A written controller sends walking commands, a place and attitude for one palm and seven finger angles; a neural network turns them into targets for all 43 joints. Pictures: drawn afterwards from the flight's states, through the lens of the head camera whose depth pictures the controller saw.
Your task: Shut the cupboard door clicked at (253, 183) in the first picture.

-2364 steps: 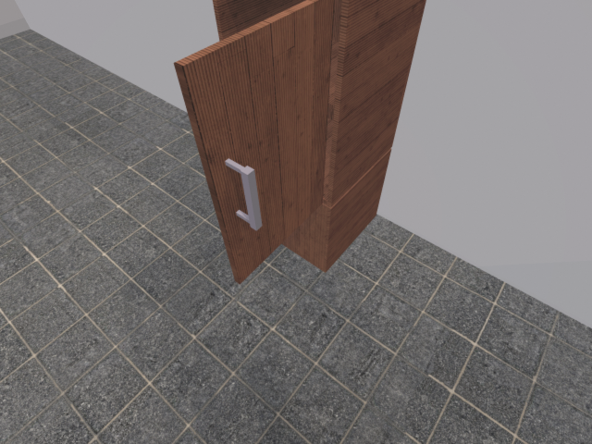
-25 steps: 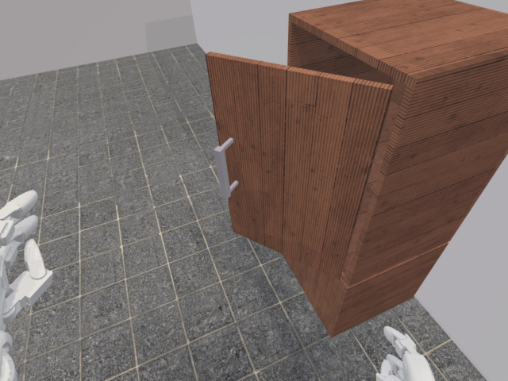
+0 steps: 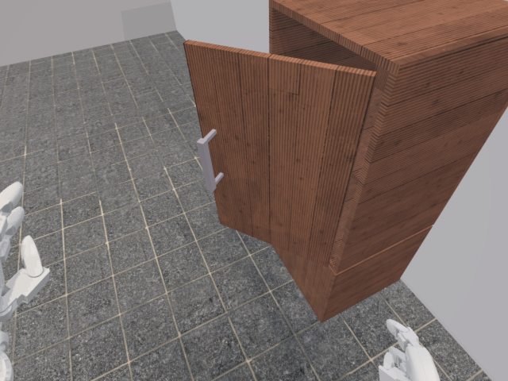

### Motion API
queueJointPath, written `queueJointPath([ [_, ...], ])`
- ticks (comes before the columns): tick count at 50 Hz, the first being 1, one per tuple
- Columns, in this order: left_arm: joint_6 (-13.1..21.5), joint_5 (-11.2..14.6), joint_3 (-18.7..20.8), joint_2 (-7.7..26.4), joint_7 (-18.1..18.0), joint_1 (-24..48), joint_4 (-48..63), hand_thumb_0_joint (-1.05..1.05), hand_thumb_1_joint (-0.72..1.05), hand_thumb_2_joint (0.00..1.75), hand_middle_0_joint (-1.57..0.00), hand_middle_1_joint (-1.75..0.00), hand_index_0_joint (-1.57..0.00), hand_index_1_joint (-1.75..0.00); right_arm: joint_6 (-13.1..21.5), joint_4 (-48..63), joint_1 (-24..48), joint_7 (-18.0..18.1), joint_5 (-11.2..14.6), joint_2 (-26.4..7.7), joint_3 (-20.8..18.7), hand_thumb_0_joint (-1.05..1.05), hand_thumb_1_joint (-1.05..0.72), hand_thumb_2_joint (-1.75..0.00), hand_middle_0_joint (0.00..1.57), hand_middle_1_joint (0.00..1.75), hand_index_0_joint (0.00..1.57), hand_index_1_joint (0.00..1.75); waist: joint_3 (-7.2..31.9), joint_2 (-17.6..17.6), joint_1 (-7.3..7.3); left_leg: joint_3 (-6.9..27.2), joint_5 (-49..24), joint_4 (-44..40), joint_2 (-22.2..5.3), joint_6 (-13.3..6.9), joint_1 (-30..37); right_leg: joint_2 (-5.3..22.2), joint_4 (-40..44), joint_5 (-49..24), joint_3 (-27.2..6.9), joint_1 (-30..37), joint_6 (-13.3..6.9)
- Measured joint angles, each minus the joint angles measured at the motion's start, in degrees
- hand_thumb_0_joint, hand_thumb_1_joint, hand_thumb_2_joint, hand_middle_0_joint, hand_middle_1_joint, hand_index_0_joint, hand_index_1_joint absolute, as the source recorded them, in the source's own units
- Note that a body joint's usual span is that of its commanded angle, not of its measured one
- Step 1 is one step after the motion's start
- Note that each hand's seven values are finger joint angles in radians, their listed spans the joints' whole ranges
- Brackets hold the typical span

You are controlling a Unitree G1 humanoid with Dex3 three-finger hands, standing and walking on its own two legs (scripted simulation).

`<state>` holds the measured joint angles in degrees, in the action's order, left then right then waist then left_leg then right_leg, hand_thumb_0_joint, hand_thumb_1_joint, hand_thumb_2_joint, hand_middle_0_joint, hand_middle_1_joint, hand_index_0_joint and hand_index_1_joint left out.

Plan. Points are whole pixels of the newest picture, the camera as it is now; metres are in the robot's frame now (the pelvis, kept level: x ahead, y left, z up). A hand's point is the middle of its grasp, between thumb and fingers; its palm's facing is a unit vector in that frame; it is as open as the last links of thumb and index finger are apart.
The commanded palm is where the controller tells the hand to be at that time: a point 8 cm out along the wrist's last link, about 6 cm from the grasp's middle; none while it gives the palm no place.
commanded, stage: step back with the hand held close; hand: left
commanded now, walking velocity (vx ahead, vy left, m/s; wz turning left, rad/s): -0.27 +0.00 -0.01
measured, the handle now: (211, 161) +0.62 +0.17 -0.03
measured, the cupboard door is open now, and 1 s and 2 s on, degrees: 37 37 37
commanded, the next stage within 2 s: stop stepping back and stand still in 1.04 s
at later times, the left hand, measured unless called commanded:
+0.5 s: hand out of the picture +0.13 +0.30 +0.14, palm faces +0.47 -0.76 -0.45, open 7.4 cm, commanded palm +0.07 +0.32 +0.17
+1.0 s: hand out of the picture +0.00 +0.28 +0.18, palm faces +0.55 -0.70 -0.46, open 7.4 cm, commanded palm -0.09 +0.31 +0.17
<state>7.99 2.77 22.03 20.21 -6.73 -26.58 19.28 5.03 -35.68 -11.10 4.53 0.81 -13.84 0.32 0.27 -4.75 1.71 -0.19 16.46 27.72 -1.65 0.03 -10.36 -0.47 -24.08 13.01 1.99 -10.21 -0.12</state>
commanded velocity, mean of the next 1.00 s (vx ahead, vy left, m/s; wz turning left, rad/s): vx -0.32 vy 0.00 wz -0.04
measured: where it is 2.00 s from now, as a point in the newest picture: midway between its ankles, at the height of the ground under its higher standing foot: outside the picture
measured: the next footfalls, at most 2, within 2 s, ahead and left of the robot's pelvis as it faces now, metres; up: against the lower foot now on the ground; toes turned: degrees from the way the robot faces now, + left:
right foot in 1.06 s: -0.21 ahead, -0.13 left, +0.00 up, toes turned +8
left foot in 1.28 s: -0.20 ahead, +0.10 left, +0.00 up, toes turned +8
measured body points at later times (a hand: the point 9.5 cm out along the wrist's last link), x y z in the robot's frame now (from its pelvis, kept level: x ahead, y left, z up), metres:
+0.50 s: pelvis -0.07 +0.03 -0.02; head -0.08 +0.03 +0.43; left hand +0.10 +0.34 +0.17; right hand +0.10 -0.21 -0.08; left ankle -0.02 +0.12 -0.74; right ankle +0.00 -0.12 -0.74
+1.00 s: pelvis -0.18 -0.01 -0.03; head -0.18 +0.01 +0.42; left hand -0.04 +0.31 +0.20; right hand -0.01 -0.24 -0.11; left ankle -0.02 +0.13 -0.74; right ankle -0.19 -0.13 -0.71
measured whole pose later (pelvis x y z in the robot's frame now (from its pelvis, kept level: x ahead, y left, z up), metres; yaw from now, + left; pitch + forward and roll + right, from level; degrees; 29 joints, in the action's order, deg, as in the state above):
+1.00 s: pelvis -0.18 -0.01 -0.03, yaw +8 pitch +0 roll -4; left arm 13.9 2.3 27.3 28.3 -10.4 -27.2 28.1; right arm 5.7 -35.5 -14.7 4.3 0.7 -10.5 -1.7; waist 0.1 -2.0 -3.3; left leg -2.3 3.6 33.1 -6.5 -1.7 -32.2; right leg -5.3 -53.2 26.1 0.6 -22.5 0.8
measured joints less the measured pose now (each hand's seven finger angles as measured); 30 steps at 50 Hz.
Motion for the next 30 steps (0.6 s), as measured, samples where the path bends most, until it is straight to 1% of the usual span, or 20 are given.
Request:
queueJointPath([
  [3, 0.85, -0.11, -0.21, 0.43, -0.23, -1.61, 1.18, 0.02, 0.89, 0.9, -0.21, -0.3, -0.21, -0.3, -1.44, 0.34, 0.58, 0.02, 0.07, -0.51, -0.73, 0.01, -0.9, -0.9, 0.2, 0.3, 0.21, 0.3, -0.25, 0.49, -0.84, -0.19, 0.0, 0.86, 0.59, -0.29, -2.16, 0.62, -1.08, 0.02, -0.2, -2.29, 0.47],
  [6, 0.61, 0.04, -0.37, 1.31, -0.41, -3.83, 3.26, 0.02, 0.89, 0.9, -0.21, -0.3, -0.21, -0.3, -2.99, 1.24, 0.78, 0.43, 0.17, -0.63, -1.32, 0.01, -0.9, -0.9, 0.2, 0.3, 0.21, 0.3, -0.57, 1.46, -1.37, -0.97, -0.36, 0.85, 1.47, -0.93, -3.07, 1.52, -2.39, 0.17, -0.99, -3.99, 1.2],
  [11, 0.1, 0.41, 1.13, 4.34, -0.73, -5.39, 6.54, 0.02, 0.89, 0.9, -0.21, -0.3, -0.22, -0.3, -4.97, 3.22, 0.9, 1.17, 0.28, 0.0, -1.47, 0.01, -0.9, -0.9, 0.2, 0.3, 0.21, 0.3, -0.78, 2.88, -1.77, -1.88, -0.84, 1.69, 2.23, -1.71, -4.32, 2.28, -4.6, -0.5, -1.89, -6.15, 1.85],
  [14, 0.4, 0.5, 2.55, 5.72, -1.04, -5.26, 7.23, 0.02, 0.89, 0.9, -0.21, -0.3, -0.22, -0.3, -5.38, 4.06, 0.86, 1.2, 0.25, 0.64, -1.07, 0.01, -0.9, -0.9, 0.2, 0.3, 0.21, 0.3, -0.26, 3.64, -1.87, -2.2, -1.1, 2.62, 2.43, -2.06, -5.28, 2.49, -5.41, -0.99, -2.2, -7.12, 2.05],
  [16, 0.83, 0.44, 3.28, 6.02, -1.29, -5.11, 7.14, 0.02, 0.89, 0.9, -0.21, -0.3, -0.22, -0.3, -5.35, 4.54, 0.7, 1.14, 0.24, 1.03, -0.68, 0.01, -0.9, -0.9, 0.2, 0.3, 0.21, 0.3, 0.29, 4.12, -1.87, -2.42, -1.19, 3.54, 2.54, -2.28, -6.15, 2.61, -5.78, -1.01, -2.43, -7.75, 2.26],
  [20, 1.54, -0.12, 3.57, 4.89, -1.61, -4.33, 5.87, 0.02, 0.89, 0.9, -0.21, -0.3, -0.21, -0.3, -4.81, 4.98, 0.16, 1.02, 0.27, 1.33, 0.05, 0.01, -0.9, -0.9, 0.2, 0.3, 0.21, 0.3, 0.85, 4.49, -1.73, -2.44, -1.36, 5.74, 2.44, -2.59, -8.05, 2.56, -7.07, -1.45, -2.45, -9.2, 2.55],
  [25, 2.33, -1.54, 2.74, 2.51, -1.8, -2.67, 4.54, 0.02, 0.89, 0.9, -0.21, -0.3, -0.21, -0.3, -3.65, 4.91, -1.12, 0.95, 0.23, 1.4, 0.63, 0.01, -0.9, -0.9, 0.2, 0.3, 0.21, 0.3, 0.2, 4.84, -1.2, -1.82, -1.34, 9.19, 2.04, -2.7, -10.59, 2.17, -9.88, -1.88, -1.94, -11.21, 2.34],
  [27, 2.63, -2.26, 2.39, 1.87, -1.83, -1.66, 4.62, 0.02, 0.89, 0.9, -0.21, -0.3, -0.21, -0.3, -3.06, 4.72, -1.85, 0.89, 0.05, 1.45, 0.73, 0.01, -0.9, -0.9, 0.2, 0.3, 0.21, 0.3, -0.36, 4.96, -1.28, -1.25, -1.1, 10.83, 1.77, -2.75, -11.7, 1.5, -11.33, -1.42, -2.22, -11.83, 2.31],
  [29, 3.11, -2.88, 2.18, 1.78, -1.83, -0.44, 5.12, 0.02, 0.89, 0.9, -0.21, -0.3, -0.21, -0.3, -2.5, 4.39, -2.72, 0.86, -0.11, 1.63, 0.76, 0.01, -0.9, -0.9, 0.2, 0.3, 0.21, 0.3, -0.93, 5.17, -1.81, -0.79, -1.09, 12.31, 1.3, -2.85, -12.84, 0.65, -12.81, -0.63, -2.79, -12.06, 1.93],
  [30, 3.44, -3.1, 2.14, 1.75, -1.83, 0.14, 5.52, 0.02, 0.89, 0.9, -0.21, -0.3, -0.21, -0.3, -2.23, 4.18, -3.12, 0.78, -0.17, 1.66, 0.74, 0.01, -0.9, -0.9, 0.2, 0.3, 0.21, 0.3, -1.18, 5.19, -2.0, -0.74, -0.85, 13.07, 0.88, -2.73, -13.45, 0.52, -13.52, -0.19, -2.47, -12.34, 1.8],
])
